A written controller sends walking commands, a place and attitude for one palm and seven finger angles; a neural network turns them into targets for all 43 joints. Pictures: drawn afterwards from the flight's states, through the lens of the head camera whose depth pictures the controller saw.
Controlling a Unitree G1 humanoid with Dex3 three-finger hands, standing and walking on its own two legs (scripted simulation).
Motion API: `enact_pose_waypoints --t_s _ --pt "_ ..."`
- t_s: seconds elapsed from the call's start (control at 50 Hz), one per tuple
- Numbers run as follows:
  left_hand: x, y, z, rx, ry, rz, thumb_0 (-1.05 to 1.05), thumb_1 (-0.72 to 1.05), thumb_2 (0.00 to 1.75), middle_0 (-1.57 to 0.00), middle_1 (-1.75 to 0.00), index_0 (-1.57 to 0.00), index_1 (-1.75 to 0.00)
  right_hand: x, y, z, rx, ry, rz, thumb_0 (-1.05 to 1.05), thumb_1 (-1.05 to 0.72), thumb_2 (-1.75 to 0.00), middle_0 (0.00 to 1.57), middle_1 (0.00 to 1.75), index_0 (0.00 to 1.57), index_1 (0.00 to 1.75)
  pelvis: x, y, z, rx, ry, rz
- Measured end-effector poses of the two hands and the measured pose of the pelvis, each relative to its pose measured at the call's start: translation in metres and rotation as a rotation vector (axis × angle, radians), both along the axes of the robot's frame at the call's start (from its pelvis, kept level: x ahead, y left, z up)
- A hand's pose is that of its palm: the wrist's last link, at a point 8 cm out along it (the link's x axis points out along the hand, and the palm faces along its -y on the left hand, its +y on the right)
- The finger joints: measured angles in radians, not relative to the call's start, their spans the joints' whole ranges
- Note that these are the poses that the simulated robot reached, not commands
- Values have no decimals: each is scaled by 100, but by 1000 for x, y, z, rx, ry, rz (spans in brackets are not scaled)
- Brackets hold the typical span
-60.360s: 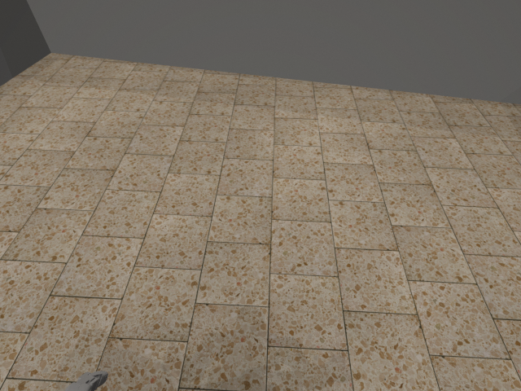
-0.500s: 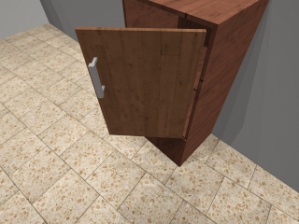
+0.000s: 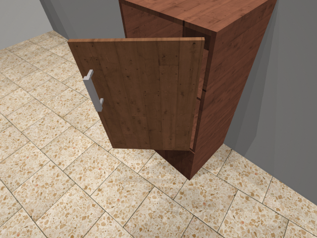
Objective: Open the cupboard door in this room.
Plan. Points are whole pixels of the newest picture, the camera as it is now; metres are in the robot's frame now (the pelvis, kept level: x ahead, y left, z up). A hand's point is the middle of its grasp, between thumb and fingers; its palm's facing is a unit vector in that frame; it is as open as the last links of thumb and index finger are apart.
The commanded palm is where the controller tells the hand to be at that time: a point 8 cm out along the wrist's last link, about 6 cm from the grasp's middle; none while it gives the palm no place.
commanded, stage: come to a stop and stand still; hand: left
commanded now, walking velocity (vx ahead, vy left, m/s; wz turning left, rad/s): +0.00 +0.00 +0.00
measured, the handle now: (95, 91) +0.56 +0.26 +0.04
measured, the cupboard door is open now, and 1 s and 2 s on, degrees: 41 41 41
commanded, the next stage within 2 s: look again from close up in 0.38 s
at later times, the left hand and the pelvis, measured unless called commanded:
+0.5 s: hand out of the picture +0.03 +0.16 -0.17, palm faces +0.03 -0.97 -0.24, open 7.3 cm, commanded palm none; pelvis +0.02 -0.02 +0.00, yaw +1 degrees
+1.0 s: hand out of the picture +0.03 +0.16 -0.17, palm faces +0.04 -0.97 -0.23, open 7.4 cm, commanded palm none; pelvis +0.02 -0.02 +0.00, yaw +1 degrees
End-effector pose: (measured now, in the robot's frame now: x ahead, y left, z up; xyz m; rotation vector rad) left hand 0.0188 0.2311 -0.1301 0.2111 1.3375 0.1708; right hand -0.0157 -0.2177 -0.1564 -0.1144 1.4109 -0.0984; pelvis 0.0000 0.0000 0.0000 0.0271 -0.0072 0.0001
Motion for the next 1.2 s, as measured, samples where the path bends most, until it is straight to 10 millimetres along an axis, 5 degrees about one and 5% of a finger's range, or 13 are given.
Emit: enact_pose_waypoints --t_s 0.26,0.62,1.2 --pt "16 -11 -2 0 -11 13 1 93 90 -20 -30 -20 -30 7 -2 0 12 28 -2 0 -91 -90 20 30 20 30 12 -12 1 -4 -2 9" --pt "0 -22 -6 -22 37 49 1 92 90 -20 -30 -20 -30 35 -13 4 -14 -6 21 0 -91 -90 20 30 20 30 20 -18 2 -10 -2 15" --pt "7 -15 -7 -21 8 53 1 91 90 -20 -30 -20 -30 26 -12 7 -26 21 17 0 -91 -90 20 30 20 30 20 -15 2 -13 -4 19"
